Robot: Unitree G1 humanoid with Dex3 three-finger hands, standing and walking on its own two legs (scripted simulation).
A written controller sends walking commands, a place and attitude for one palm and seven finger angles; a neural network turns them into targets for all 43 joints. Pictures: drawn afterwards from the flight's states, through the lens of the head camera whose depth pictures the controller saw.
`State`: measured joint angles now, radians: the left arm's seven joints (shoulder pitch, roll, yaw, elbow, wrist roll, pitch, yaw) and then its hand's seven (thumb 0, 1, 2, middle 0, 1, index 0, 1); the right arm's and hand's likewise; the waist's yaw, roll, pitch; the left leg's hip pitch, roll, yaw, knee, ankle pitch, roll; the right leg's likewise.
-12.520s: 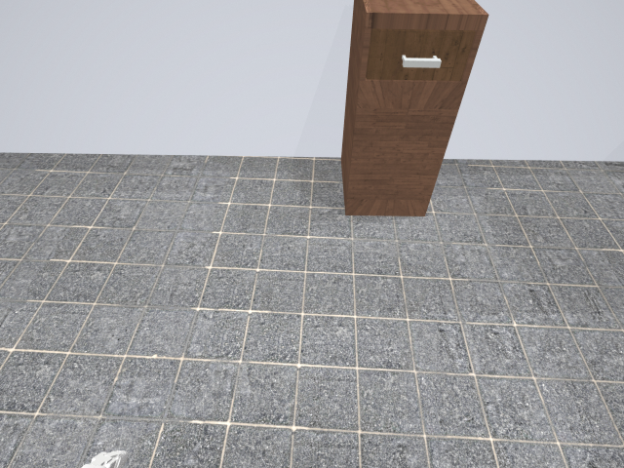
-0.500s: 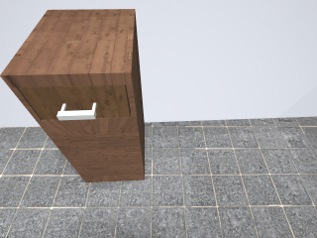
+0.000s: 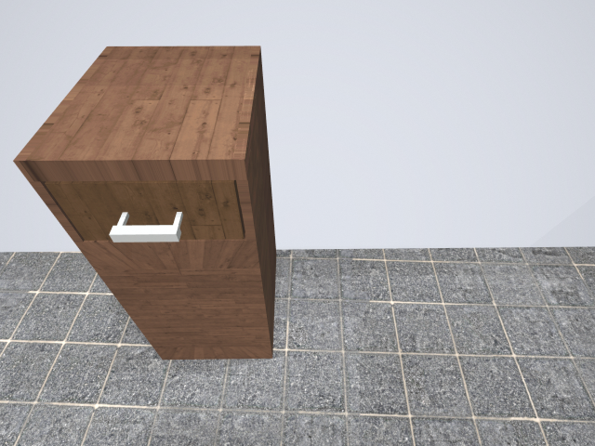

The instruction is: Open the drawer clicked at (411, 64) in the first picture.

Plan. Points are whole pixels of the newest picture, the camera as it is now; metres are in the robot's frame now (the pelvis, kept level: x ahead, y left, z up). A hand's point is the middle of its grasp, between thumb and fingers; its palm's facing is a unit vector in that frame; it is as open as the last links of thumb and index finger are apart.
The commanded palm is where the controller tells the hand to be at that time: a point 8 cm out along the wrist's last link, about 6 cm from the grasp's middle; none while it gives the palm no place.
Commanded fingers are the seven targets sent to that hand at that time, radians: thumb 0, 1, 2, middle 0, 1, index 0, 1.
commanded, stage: look again from close up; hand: left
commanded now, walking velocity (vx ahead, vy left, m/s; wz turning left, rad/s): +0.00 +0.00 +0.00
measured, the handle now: (149, 225) +0.48 +0.31 -0.03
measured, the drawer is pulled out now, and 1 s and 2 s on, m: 0.00 0.00 0.00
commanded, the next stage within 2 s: raise the hand with hooked fingers in 0.62 s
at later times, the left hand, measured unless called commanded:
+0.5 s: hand out of the picture +0.00 +0.25 -0.18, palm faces +0.04 -0.98 -0.21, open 7.4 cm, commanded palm none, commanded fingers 0.00 0.90 0.90 -0.20 -0.30 -0.20 -0.30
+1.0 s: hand (77, 429) +0.14 +0.29 -0.03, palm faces +0.03 -0.40 -0.91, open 7.9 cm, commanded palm +0.07 +0.31 -0.03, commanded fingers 0.00 0.55 0.75 -0.23 -0.53 -0.23 -0.53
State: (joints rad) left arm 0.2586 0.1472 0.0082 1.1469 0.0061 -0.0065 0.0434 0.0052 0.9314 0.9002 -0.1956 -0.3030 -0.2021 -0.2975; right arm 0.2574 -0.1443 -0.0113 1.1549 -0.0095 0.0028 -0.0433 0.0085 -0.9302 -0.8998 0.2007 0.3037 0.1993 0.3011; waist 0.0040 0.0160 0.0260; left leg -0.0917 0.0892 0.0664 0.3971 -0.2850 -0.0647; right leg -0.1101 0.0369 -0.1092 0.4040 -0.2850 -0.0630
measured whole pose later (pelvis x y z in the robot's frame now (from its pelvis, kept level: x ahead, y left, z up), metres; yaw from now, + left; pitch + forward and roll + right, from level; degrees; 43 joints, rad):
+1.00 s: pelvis -0.08 +0.07 -0.02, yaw +0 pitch +3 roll +2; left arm 0.29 0.31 -0.05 0.14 0.72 0.01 0.35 0.01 0.76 0.84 -0.21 -0.40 -0.21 -0.39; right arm 0.23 -0.24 -0.01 0.69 -0.02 -0.17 -0.03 0.01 -0.91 -0.90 0.20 0.30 0.20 0.30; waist -0.01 0.05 -0.09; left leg -0.43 -0.04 0.09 0.67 -0.29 0.05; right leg -0.48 0.01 0.07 0.74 -0.33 -0.02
